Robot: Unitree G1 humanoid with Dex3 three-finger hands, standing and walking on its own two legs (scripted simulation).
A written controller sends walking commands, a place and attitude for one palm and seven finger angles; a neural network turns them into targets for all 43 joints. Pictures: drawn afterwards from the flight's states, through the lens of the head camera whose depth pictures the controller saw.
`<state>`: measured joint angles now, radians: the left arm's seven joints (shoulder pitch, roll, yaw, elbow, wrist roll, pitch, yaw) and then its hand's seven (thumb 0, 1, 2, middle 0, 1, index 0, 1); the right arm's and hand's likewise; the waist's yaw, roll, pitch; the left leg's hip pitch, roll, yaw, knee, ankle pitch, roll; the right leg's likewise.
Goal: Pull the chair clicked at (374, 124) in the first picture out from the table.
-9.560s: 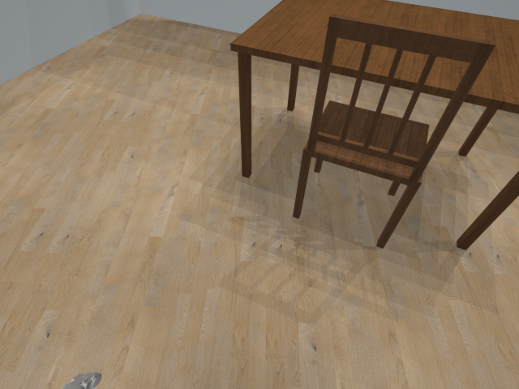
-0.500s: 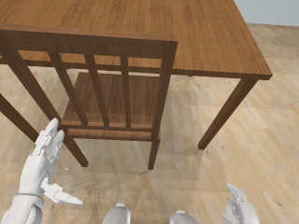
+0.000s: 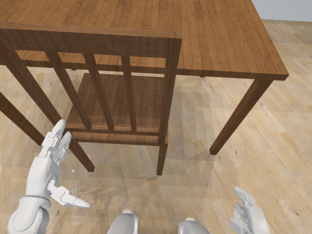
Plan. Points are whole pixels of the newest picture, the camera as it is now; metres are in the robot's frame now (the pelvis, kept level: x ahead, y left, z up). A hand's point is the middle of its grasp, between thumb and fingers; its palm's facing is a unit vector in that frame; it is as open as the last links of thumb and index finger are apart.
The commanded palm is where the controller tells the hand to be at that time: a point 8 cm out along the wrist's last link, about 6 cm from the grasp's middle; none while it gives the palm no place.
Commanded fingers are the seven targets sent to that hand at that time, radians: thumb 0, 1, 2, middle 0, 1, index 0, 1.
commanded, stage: aim the fingers beside a spindle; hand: left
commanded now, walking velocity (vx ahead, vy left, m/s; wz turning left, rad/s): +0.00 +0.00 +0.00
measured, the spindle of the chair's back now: (102, 99) +0.48 +0.19 +0.01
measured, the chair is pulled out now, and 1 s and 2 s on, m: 0.00 0.00 0.00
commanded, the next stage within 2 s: push the fingers through the gap in 1.80 s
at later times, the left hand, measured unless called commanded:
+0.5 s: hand (86, 158) +0.29 +0.19 +0.02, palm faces -0.01 -1.00 -0.05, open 17.0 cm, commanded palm +0.28 +0.24 +0.02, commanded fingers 0.00 -0.50 0.30 -0.06 -0.08 -0.06 -0.08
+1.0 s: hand (96, 146) +0.33 +0.18 +0.00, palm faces -0.02 -1.00 -0.03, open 17.0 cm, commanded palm +0.31 +0.23 +0.00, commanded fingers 0.00 -0.50 0.30 -0.06 -0.08 -0.06 -0.08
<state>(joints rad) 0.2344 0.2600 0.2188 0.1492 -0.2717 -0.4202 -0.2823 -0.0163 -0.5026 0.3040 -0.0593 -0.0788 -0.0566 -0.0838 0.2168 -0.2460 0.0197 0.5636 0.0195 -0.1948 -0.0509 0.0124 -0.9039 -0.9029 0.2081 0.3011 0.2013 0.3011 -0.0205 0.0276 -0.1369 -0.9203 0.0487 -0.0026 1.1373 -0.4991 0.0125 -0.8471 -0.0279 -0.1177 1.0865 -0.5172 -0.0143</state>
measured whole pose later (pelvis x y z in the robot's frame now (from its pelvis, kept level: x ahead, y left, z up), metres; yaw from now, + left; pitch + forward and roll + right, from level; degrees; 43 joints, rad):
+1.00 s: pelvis -0.01 +0.01 -0.02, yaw -1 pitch +21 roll -2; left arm -0.10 0.24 0.20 0.39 -0.21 -0.45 -0.20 -0.02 -0.50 0.30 -0.06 -0.08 -0.06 -0.08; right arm 0.21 -0.25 0.01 0.59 0.00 -0.12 -0.03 0.01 -0.91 -0.90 0.21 0.30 0.20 0.30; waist -0.05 0.02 -0.15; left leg -1.09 0.05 0.02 1.24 -0.53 0.02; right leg -1.03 -0.03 -0.09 1.21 -0.55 -0.01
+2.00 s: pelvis -0.01 -0.01 -0.03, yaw -1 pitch +22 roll -2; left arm -0.14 0.24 0.19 0.44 -0.19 -0.49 -0.18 -0.02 -0.50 0.30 -0.06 -0.08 -0.06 -0.08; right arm 0.20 -0.25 0.00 0.58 0.01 -0.08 -0.01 0.01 -0.91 -0.90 0.21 0.30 0.20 0.30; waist -0.04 0.02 -0.15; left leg -1.12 0.06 0.01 1.27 -0.53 0.01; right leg -1.07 -0.03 -0.09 1.25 -0.56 -0.03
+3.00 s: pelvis -0.01 +0.01 -0.04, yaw -3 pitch +25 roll -3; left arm -0.58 0.33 0.31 0.86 -0.12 -0.50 -0.16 -0.02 -0.50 0.30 -0.06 -0.08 -0.06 -0.08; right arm 0.26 -0.25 0.02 0.63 -0.02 -0.02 0.01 0.01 -0.91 -0.90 0.21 0.30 0.20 0.30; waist -0.11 0.02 -0.15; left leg -1.20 0.06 0.02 1.30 -0.53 0.03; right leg -1.14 -0.02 -0.08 1.25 -0.54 0.00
